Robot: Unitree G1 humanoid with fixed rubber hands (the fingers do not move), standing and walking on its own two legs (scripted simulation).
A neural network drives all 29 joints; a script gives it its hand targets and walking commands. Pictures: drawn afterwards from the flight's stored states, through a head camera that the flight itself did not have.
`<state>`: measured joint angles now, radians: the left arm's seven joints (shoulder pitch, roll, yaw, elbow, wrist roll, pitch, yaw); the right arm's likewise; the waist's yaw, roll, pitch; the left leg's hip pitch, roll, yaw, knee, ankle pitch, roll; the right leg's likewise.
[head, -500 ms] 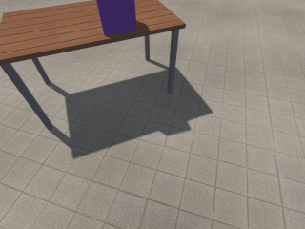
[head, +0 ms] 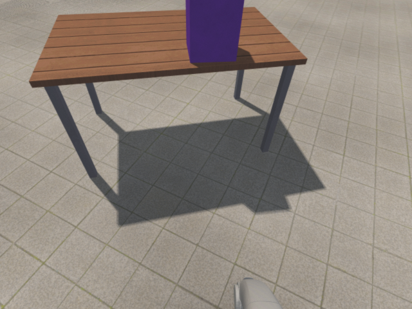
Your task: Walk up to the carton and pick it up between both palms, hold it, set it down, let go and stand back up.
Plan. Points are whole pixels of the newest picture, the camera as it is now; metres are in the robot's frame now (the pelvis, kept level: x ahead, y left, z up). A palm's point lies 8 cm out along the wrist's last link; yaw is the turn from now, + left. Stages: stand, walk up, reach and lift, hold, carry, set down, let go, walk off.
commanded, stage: walk up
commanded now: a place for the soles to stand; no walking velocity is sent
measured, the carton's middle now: (211, 24) +1.21 -0.04 +0.04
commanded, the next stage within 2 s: none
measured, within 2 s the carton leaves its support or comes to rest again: neither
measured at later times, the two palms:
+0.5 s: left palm (122, 245) +0.29 +0.20 -0.11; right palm (336, 245) +0.28 -0.31 -0.11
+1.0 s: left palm (124, 191) +0.44 +0.23 -0.12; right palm (304, 179) +0.47 -0.29 -0.10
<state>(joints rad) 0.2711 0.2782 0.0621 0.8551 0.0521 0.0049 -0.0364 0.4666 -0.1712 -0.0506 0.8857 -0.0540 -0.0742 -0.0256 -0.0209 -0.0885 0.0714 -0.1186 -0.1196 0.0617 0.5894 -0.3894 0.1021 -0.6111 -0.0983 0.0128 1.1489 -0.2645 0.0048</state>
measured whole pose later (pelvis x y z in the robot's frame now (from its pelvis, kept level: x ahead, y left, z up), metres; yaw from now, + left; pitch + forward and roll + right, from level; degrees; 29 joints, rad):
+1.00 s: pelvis +0.39 -0.04 -0.01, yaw +6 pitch -6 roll +3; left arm 0.32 0.29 0.05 0.67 0.04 0.04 -0.07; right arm 0.38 -0.20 -0.05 0.72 -0.05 -0.06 -0.03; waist 0.01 -0.10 0.09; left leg -0.25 0.04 0.08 0.71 -0.36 0.00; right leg -0.55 -0.13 0.00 1.03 -0.39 0.02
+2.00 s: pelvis +0.67 -0.16 -0.02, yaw +8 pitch -4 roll +0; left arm 0.21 0.23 0.00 0.64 0.02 0.03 -0.01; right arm 0.27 -0.31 -0.04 0.69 0.00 0.05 -0.03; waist -0.03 0.05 0.18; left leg -0.40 0.06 -0.05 1.05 -0.59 -0.03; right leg -0.45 -0.06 -0.01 0.83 -0.31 0.02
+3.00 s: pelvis +0.73 -0.15 +0.00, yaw +12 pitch -1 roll +0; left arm 0.38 0.25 0.00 0.68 0.02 0.00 0.00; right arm 0.37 -0.26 -0.03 0.73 -0.03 0.01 0.02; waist 0.01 0.02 0.02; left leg -0.17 0.00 0.00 0.65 -0.46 0.00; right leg -0.32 -0.07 -0.04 0.69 -0.35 0.03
